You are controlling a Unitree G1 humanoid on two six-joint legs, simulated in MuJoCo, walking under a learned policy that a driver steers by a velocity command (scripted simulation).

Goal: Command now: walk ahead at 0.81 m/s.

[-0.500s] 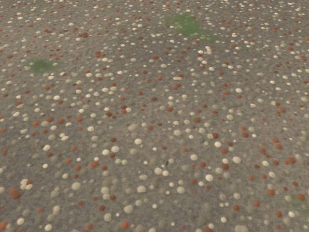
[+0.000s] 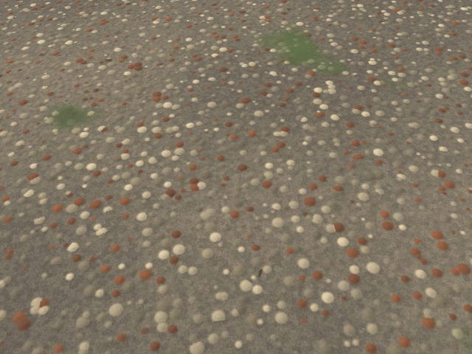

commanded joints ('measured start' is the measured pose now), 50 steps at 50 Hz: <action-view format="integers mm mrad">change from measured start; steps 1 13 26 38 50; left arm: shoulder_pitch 56 172 -135 -251 -63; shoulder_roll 107 146 35 184 85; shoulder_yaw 18 17 3 16 26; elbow -31 8 -184 -292 -121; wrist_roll -7 -11 21 -6 -16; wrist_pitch -35 -52 11 -3 -60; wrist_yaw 2 4 -53 -22 -19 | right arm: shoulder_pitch -86 -362 166 319 54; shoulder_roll -53 -47 -54 -225 -6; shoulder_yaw -7 21 1 -4 18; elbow -83 -252 0 14 -204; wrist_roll -10 15 26 15 13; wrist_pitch -6 1 -77 -69 33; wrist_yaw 27 13 -27 -54 12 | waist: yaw -11 -9 18 83 -57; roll -92 -149 -8 86 -85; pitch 126 151 153 -27 120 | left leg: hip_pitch -351 -43 291 645 -190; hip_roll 66 -60 146 145 125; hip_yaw -2 197 -212 -31 -16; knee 54 -438 -966 -628 227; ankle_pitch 107 138 -176 1223 100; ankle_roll -37 54 125 57 24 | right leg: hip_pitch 154 298 -559 -73 -16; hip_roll -267 -261 -202 17 -298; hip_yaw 376 49 124 -18 24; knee -355 -299 844 149 -280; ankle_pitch -223 985 123 247 145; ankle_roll -102 -97 -14 -64 9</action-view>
